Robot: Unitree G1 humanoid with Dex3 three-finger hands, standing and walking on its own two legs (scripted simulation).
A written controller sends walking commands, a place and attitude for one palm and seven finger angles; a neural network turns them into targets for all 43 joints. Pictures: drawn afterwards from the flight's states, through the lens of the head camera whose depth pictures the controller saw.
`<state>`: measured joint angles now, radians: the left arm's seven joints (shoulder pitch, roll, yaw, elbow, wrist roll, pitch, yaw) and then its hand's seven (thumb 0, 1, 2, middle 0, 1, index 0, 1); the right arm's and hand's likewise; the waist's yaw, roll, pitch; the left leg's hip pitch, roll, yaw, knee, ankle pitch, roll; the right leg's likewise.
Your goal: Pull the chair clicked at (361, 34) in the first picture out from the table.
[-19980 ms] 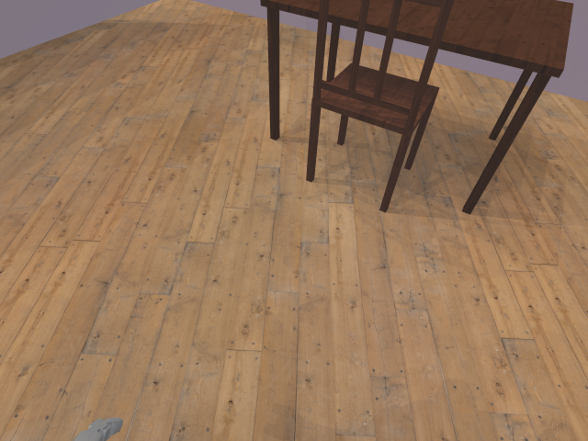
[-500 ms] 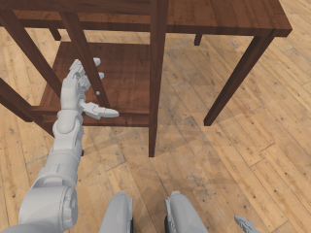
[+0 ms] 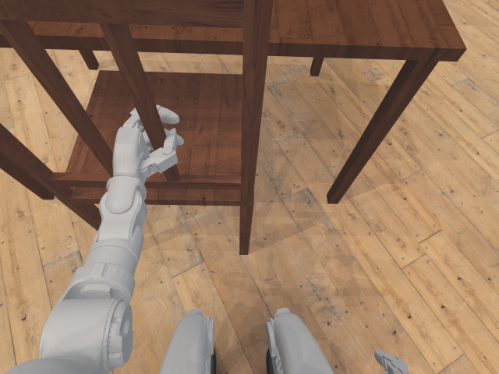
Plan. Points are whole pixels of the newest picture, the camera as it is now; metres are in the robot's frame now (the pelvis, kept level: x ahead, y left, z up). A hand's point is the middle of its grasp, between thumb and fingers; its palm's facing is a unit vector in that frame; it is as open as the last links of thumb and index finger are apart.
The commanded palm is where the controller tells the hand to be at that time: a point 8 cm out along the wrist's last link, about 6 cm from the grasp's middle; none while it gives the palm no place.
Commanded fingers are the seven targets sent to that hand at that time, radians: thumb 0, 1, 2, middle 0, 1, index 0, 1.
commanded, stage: hook a spindle and tug to test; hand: left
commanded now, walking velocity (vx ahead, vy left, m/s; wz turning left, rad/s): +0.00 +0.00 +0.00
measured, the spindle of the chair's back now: (81, 122) +0.49 +0.24 +0.08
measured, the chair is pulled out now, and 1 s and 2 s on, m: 0.00 0.04 0.15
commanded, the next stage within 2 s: step backward, pulling the chair out in 0.54 s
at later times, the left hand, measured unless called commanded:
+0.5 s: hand (166, 163) +0.44 +0.12 +0.04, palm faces -0.05 -1.00 -0.04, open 5.3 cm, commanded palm +0.40 +0.17 +0.04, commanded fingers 0.00 0.90 0.90 -0.50 -1.45 -0.50 -1.45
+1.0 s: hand (161, 169) +0.42 +0.12 +0.05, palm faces -0.03 -0.99 -0.10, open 5.1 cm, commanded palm +0.39 +0.17 +0.05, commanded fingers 0.00 0.90 0.90 -0.50 -1.45 -0.50 -1.45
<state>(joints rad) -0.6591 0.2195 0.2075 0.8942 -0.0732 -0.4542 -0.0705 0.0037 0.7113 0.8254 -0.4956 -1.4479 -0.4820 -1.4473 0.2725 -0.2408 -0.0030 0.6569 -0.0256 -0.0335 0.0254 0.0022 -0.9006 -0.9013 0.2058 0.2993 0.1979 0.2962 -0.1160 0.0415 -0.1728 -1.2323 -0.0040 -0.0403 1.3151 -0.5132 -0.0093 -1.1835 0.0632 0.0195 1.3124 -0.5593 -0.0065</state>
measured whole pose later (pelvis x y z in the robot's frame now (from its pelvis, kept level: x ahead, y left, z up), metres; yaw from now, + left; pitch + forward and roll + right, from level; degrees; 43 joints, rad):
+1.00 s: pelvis +0.03 +0.01 +0.10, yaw -2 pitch +14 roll -2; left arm -0.46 0.19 0.05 0.88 -0.08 -0.18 0.09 0.02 0.73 0.76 -0.28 -1.13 -0.49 -1.45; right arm 0.23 -0.25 -0.01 0.62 0.06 0.15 -0.13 0.00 -0.90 -0.90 0.21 0.30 0.20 0.30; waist -0.10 0.01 -0.04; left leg -0.67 0.03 0.00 0.76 -0.32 0.01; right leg -0.62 0.07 0.07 0.70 -0.32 0.01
